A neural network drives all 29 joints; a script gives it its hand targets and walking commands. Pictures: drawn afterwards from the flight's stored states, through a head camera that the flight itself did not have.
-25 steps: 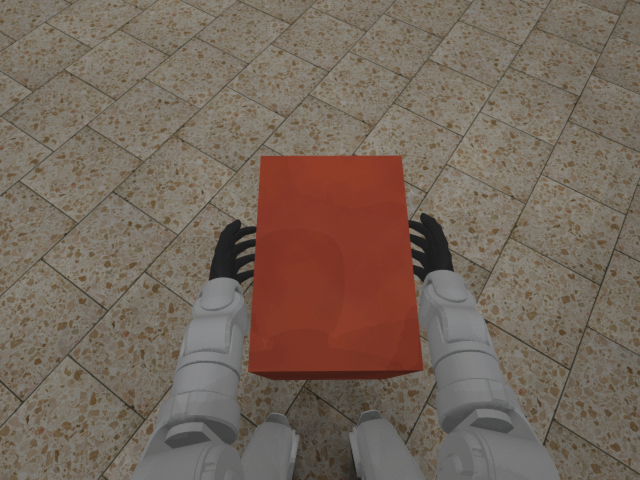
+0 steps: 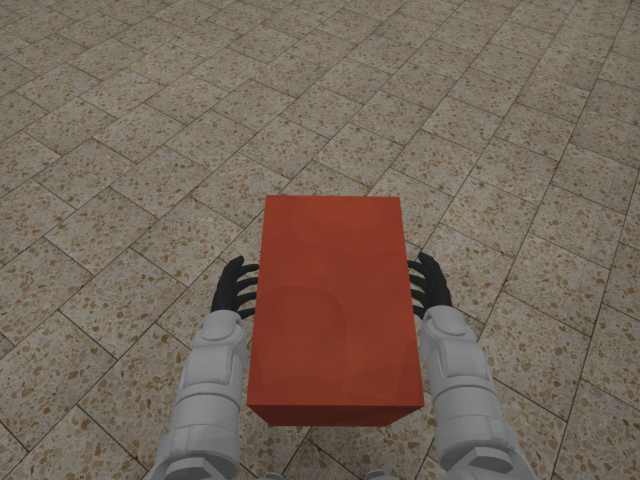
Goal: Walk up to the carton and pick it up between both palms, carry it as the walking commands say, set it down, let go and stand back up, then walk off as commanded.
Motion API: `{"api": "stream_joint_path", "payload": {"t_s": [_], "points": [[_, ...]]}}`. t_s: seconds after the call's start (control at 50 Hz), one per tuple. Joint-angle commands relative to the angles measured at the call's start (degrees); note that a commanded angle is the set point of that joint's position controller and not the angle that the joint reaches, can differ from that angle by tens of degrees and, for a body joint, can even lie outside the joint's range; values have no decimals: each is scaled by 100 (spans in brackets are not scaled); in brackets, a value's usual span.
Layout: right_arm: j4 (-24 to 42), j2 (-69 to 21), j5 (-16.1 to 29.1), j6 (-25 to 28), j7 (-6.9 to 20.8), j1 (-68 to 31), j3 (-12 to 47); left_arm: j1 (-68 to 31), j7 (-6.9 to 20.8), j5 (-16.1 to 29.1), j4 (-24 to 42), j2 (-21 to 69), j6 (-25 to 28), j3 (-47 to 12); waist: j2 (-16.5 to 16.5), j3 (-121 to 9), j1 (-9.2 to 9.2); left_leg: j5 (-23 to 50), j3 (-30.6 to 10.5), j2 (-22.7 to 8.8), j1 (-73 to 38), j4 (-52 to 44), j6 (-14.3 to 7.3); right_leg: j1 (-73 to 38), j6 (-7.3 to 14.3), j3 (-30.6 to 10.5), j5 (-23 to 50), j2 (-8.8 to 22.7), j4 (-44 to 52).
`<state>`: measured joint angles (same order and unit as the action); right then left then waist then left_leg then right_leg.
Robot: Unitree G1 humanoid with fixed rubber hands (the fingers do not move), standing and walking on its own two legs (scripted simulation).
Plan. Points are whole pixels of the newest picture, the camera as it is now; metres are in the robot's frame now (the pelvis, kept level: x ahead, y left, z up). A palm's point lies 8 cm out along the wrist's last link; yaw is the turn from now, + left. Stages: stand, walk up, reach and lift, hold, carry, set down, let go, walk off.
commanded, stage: reach and lift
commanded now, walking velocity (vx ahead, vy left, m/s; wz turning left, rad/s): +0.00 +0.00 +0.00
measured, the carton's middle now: (330, 319) +0.35 +0.00 -0.09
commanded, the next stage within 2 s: hold in 1.84 s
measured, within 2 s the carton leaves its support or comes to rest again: neither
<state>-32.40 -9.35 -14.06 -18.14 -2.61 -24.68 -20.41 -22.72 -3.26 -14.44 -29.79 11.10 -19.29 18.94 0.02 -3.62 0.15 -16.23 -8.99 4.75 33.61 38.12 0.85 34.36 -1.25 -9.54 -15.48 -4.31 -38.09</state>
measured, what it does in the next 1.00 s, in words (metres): stands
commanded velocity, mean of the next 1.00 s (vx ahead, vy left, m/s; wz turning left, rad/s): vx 0.00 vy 0.00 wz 0.00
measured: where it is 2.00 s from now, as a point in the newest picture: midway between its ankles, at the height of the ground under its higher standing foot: outside the picture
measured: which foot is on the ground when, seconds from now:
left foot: down 0.00-1.00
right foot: down 0.00-1.00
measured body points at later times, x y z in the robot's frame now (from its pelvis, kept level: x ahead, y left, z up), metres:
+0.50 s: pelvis +0.01 +0.00 +0.02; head -0.01 -0.01 +0.47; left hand +0.32 +0.14 +0.04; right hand +0.33 -0.14 +0.04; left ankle +0.02 +0.13 -0.72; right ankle +0.03 -0.13 -0.72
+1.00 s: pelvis +0.00 -0.01 +0.02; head -0.05 -0.01 +0.47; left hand +0.31 +0.14 +0.07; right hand +0.32 -0.14 +0.07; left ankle +0.02 +0.12 -0.72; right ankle +0.03 -0.13 -0.72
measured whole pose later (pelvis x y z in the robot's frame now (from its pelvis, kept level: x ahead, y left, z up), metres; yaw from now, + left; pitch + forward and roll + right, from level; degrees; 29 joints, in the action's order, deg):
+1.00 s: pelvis +0.00 -0.01 +0.02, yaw +1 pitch -8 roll +0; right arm -23.7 -10.0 -16.5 -40.8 -2.9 -23.4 -17.2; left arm -22.4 -1.6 -15.9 -23.0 10.3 -41.3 16.1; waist -0.5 0.3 0.3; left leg -12.7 -9.3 2.8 4.9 25.5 0.8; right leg 5.2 -0.2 -7.9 -11.8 -3.4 -24.9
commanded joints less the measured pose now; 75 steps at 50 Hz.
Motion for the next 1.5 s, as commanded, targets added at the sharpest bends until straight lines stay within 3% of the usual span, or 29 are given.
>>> {"api": "stream_joint_path", "payload": {"t_s": [0.0,0.44,0.72,0.84,1.08,1.48], "points": [[-335,-5889,668,-115,1344,-2572,3341,-2938,1255,692,-189,5768,-1,-3346,-4,-2577,9,1542,438,148,-1584,-592,11,-1667,81,507,1445,-163,553],[512,-6034,1126,-1385,1380,-2436,3748,-2762,1376,1205,470,5787,-1201,-3606,8,-1481,18,1368,394,25,-2688,-1457,-13,-2892,88,497,1346,-76,1429],[744,-5922,1249,-2173,1388,-2763,3595,-3106,1442,1265,668,5559,-1947,-3448,17,-707,-1,674,409,-27,-2846,-1823,-46,-3164,26,521,733,19,1829],[590,-5916,1198,-2222,1388,-3052,3427,-3405,1448,1204,607,5468,-1987,-3257,34,-625,40,402,452,-29,-2723,-1784,-47,-3171,43,501,454,37,1813],[866,-5829,1236,-2180,1377,-2938,3506,-3302,1387,1300,836,5577,-1996,-3460,-30,-914,-29,919,399,-27,-2919,-1738,0,-3322,69,550,921,-27,1737],[1270,-5789,1339,-2268,1444,-2450,3697,-2671,1396,1347,1089,5641,-2094,-3574,-16,-924,12,1321,360,-8,-3106,-1782,-6,-3365,63,536,1242,-52,1754]]}}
